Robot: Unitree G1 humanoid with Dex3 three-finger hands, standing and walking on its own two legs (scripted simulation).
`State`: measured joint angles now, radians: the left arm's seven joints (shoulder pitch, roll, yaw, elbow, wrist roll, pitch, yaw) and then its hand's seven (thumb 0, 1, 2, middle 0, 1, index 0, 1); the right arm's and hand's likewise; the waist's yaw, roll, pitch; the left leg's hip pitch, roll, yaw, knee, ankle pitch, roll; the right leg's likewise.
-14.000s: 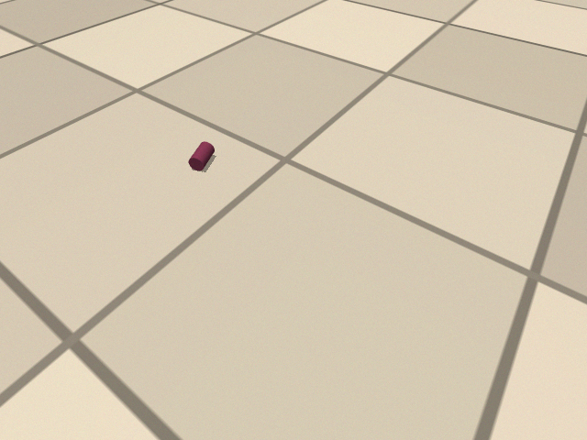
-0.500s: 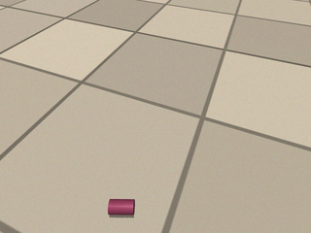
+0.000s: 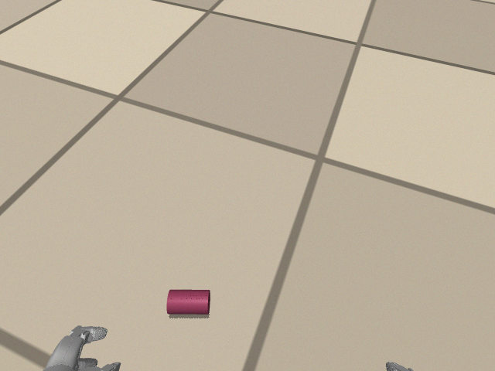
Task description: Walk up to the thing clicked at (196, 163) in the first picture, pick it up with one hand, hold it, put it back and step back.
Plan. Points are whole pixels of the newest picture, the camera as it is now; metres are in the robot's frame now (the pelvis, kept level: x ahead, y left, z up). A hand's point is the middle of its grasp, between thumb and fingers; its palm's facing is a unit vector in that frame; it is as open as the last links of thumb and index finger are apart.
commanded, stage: rise first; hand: left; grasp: from above
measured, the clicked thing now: (189, 301) +0.44 +0.20 -0.71
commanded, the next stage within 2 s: none
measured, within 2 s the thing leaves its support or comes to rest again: neither
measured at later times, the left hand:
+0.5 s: hand out of the picture +0.14 +0.26 -0.21, palm faces -0.20 -0.86 -0.46, open 14.2 cm
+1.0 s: hand (126, 359) +0.21 +0.28 -0.36, palm faces -0.43 -0.54 -0.72, open 14.2 cm
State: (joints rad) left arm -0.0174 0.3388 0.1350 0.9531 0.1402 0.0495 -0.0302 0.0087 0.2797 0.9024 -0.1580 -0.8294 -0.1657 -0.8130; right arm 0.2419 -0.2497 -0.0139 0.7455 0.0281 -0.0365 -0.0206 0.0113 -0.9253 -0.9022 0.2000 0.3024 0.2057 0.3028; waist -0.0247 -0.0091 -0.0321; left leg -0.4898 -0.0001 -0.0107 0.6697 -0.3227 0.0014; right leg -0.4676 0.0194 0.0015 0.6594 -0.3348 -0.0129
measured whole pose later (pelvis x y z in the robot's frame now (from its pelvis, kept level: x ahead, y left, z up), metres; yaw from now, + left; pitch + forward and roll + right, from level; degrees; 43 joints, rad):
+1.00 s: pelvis -0.05 +0.01 -0.22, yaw -1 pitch +32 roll -2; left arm -0.09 0.45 0.09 0.62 0.62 -0.05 0.09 0.00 -0.57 0.98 -0.13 -1.03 -0.12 -1.04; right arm 0.08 -0.30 -0.04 0.60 0.00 -0.19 0.03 0.01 -0.95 -0.91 0.20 0.30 0.21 0.30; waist -0.03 0.01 -0.19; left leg -1.63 -0.01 -0.03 1.76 -0.68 0.01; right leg -1.59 0.02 -0.03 1.74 -0.70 -0.01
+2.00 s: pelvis -0.09 +0.01 -0.40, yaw -6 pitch +35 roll -7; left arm -0.85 0.70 0.10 1.35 1.27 -0.29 0.39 0.00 -0.51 1.00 -0.11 -0.97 -0.10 -0.97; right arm 0.11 -0.26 0.01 0.74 -0.12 -0.04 0.12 0.01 -0.91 -0.90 0.20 0.30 0.21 0.30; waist -0.15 -0.02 -0.09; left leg -2.26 0.01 -0.08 2.32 -0.68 0.02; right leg -2.19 0.03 -0.10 2.26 -0.69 0.00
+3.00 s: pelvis -0.09 +0.01 -0.42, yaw -8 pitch +35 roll -8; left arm -0.93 0.74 0.08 1.44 1.26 -0.23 0.41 0.00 -0.53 1.01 -0.10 -1.01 -0.09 -1.02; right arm 0.13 -0.27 0.07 0.74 -0.14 -0.05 0.13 0.01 -0.91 -0.90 0.20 0.30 0.20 0.30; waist -0.22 -0.02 -0.05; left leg -2.31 0.01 -0.11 2.39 -0.69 0.02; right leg -2.24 0.04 -0.12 2.31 -0.69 0.00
